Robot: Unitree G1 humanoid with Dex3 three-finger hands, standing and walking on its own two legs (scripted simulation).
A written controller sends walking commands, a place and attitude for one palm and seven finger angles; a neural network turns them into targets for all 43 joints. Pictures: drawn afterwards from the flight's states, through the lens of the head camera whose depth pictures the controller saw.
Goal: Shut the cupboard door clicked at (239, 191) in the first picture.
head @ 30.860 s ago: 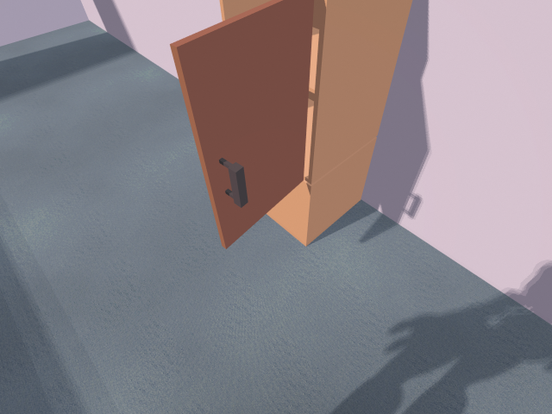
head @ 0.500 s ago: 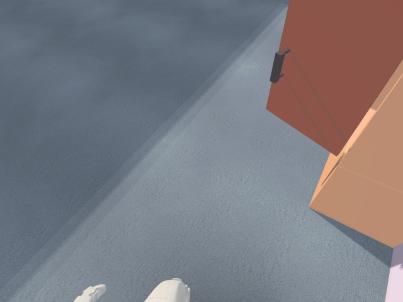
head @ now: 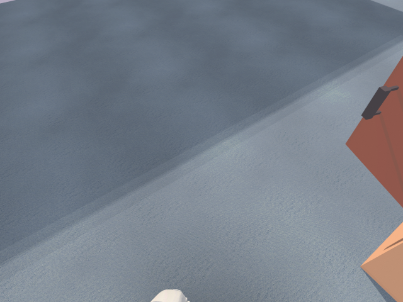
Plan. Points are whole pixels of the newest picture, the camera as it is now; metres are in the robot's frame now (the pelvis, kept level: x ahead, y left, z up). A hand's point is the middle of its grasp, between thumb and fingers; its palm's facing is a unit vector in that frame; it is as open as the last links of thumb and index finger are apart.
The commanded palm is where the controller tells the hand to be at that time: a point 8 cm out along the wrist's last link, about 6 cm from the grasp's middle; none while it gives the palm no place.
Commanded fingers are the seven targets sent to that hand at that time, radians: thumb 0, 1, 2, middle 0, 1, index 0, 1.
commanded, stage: walk to a spot facing it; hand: left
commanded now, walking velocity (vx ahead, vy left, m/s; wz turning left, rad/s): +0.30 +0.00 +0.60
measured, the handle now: (380, 102) +0.75 -0.54 -0.07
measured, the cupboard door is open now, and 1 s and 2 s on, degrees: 72 72 72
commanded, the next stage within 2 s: turn to face it in 0.72 s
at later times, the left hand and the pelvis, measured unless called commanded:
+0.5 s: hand out of the picture +0.07 +0.26 -0.17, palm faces +0.32 -0.92 -0.21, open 7.4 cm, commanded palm none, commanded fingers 0.00 0.90 0.90 -0.20 -0.30 -0.20 -0.30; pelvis +0.12 +0.07 +0.01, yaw +16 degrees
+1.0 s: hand (109, 225) +0.31 +0.28 -0.14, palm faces +0.43 -0.88 -0.21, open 7.1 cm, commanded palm none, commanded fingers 0.00 0.90 0.90 -0.20 -0.30 -0.20 -0.30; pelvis +0.31 +0.08 +0.02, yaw +23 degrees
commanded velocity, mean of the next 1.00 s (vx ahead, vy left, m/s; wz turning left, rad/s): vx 0.24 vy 0.00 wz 0.21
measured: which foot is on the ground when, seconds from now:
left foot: up 0.00-0.32, down 0.34-0.78, up 0.80-1.00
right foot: down 0.00-0.34, up 0.36-0.76, down 0.78-1.00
